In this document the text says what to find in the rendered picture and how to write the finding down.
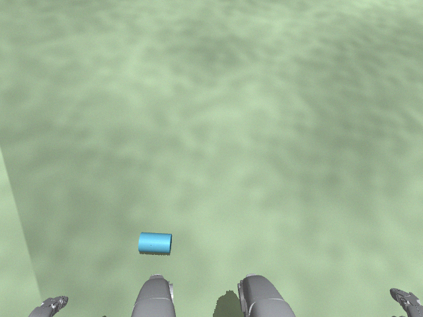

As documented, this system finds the right robot hand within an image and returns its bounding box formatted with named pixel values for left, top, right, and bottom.
left=390, top=288, right=423, bottom=317

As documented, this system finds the left robot hand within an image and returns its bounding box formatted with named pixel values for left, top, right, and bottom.
left=28, top=296, right=68, bottom=317

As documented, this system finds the can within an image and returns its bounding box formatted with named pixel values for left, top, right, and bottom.
left=138, top=232, right=172, bottom=253

